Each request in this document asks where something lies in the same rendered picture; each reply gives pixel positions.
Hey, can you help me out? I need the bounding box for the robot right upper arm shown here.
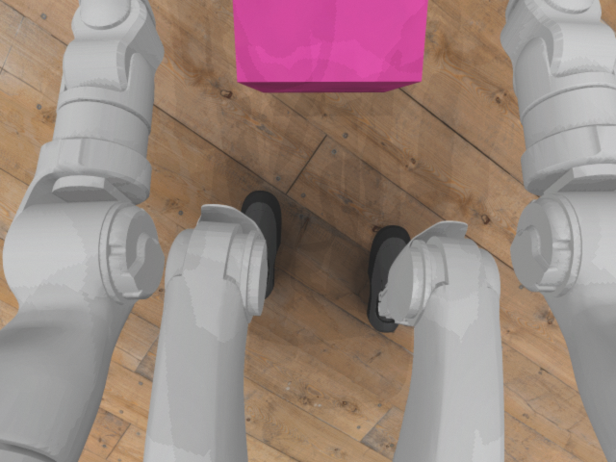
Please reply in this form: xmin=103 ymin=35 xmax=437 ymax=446
xmin=510 ymin=192 xmax=616 ymax=462

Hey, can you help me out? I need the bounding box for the robot left foot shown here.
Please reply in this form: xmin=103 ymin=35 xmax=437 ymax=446
xmin=241 ymin=191 xmax=282 ymax=299

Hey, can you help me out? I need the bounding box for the robot left upper arm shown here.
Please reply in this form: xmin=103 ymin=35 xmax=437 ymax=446
xmin=0 ymin=200 xmax=165 ymax=462

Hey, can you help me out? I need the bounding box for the right robot shin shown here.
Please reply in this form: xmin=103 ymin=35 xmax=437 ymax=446
xmin=378 ymin=220 xmax=501 ymax=326

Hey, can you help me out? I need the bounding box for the carton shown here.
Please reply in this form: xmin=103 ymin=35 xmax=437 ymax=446
xmin=233 ymin=0 xmax=428 ymax=92

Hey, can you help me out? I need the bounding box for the left robot forearm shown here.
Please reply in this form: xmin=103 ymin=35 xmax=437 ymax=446
xmin=3 ymin=0 xmax=165 ymax=291

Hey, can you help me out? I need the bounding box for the right robot forearm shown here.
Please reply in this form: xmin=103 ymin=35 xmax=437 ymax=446
xmin=500 ymin=0 xmax=616 ymax=196

